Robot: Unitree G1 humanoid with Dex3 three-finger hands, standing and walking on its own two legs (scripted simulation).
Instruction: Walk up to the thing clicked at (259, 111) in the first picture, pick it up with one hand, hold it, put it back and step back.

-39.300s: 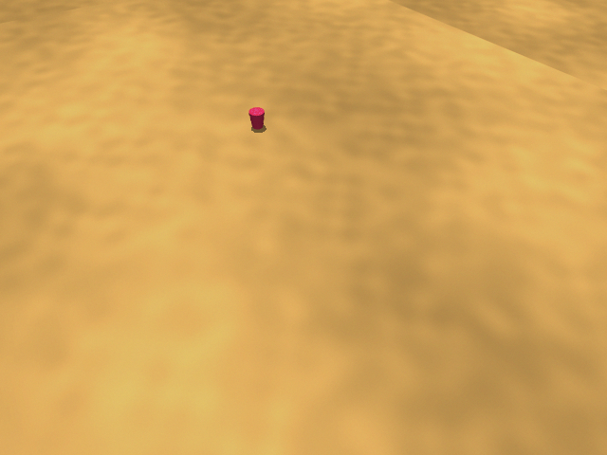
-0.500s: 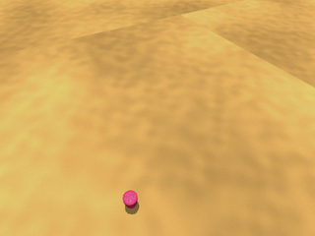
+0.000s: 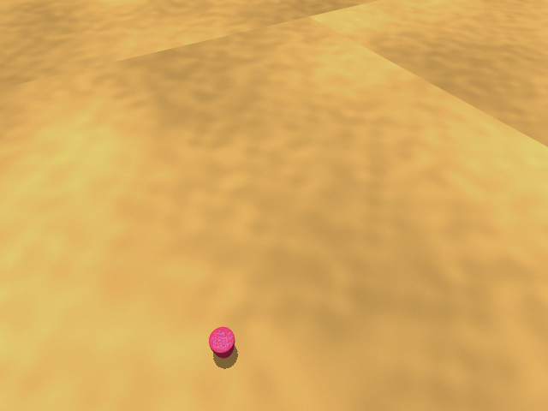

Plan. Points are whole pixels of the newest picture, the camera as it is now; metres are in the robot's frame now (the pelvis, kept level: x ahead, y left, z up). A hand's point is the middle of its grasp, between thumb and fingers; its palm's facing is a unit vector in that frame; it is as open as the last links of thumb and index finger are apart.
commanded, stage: stand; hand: left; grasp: from above
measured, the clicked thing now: (223, 344) +0.46 +0.18 -0.73
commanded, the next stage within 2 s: step back in 1.18 s
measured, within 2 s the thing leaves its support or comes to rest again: neither
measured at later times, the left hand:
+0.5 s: hand out of the picture +0.08 +0.24 -0.16, palm faces +0.03 -0.94 -0.33, open 7.4 cm
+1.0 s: hand out of the picture +0.07 +0.25 -0.16, palm faces +0.01 -0.94 -0.33, open 7.4 cm
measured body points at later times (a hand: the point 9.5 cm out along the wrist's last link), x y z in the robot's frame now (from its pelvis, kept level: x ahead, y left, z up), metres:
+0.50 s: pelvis +0.01 +0.00 +0.00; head +0.01 -0.01 +0.45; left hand +0.08 +0.29 -0.13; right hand +0.08 -0.30 -0.14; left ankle +0.01 +0.13 -0.75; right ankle +0.00 -0.13 -0.75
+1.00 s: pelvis +0.01 +0.00 +0.00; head +0.02 -0.01 +0.45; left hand +0.07 +0.29 -0.13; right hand +0.07 -0.30 -0.14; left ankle +0.01 +0.13 -0.75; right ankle +0.00 -0.13 -0.75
